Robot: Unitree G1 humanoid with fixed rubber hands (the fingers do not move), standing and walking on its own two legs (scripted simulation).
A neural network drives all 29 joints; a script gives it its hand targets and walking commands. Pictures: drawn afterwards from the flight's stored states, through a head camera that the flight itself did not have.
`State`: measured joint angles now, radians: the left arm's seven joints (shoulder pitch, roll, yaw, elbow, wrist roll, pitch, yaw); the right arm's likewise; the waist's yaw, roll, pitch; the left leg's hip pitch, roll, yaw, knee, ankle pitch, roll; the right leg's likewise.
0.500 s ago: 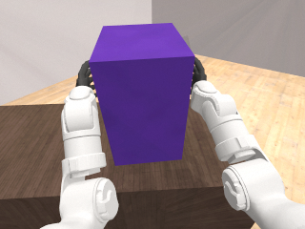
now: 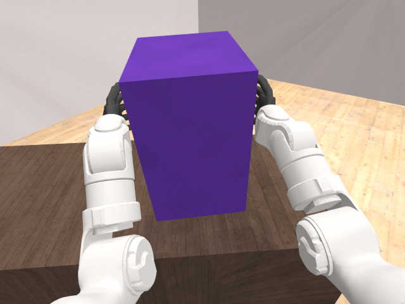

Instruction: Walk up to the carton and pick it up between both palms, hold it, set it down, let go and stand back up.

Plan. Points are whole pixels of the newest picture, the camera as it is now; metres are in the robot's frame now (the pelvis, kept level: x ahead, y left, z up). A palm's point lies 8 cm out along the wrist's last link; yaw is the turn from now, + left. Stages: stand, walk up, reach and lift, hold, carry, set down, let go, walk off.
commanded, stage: hold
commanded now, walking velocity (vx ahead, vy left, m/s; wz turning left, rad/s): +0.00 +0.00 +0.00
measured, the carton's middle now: (192, 125) +0.40 +0.01 +0.23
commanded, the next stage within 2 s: none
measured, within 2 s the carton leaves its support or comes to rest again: neither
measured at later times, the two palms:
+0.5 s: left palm (117, 126) +0.36 +0.14 +0.26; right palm (265, 117) +0.36 -0.13 +0.26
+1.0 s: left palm (114, 123) +0.37 +0.15 +0.26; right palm (260, 113) +0.37 -0.12 +0.26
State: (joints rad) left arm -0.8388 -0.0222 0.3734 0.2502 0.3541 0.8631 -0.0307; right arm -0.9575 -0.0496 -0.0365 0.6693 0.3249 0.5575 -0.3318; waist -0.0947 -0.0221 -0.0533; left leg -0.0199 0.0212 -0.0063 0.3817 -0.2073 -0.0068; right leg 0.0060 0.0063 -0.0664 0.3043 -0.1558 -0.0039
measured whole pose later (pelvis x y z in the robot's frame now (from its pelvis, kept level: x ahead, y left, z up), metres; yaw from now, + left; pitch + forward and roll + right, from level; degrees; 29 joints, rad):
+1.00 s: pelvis +0.00 -0.01 +0.00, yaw +1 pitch -8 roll -1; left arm -0.83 -0.02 0.38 0.24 0.34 0.84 -0.04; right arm -0.95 -0.04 -0.02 0.65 0.33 0.54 -0.34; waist -0.10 -0.03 -0.05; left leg -0.03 0.03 -0.04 0.39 -0.21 -0.02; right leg 0.01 0.02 -0.09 0.29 -0.16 -0.01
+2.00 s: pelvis +0.00 +0.00 +0.00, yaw +0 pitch -9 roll -1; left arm -0.86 -0.01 0.38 0.27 0.35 0.86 -0.03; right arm -0.96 -0.05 -0.04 0.67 0.31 0.56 -0.33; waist -0.09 -0.02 -0.06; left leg -0.03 0.02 -0.01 0.37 -0.20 -0.01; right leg -0.01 0.01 -0.06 0.31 -0.15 -0.01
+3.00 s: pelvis +0.00 -0.01 +0.00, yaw +1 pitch -8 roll -1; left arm -0.83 -0.02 0.38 0.23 0.34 0.84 -0.03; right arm -0.96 -0.05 -0.03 0.65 0.33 0.54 -0.33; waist -0.09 -0.02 -0.05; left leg -0.05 0.03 -0.03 0.39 -0.21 -0.02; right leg 0.00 0.02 -0.08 0.29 -0.15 -0.01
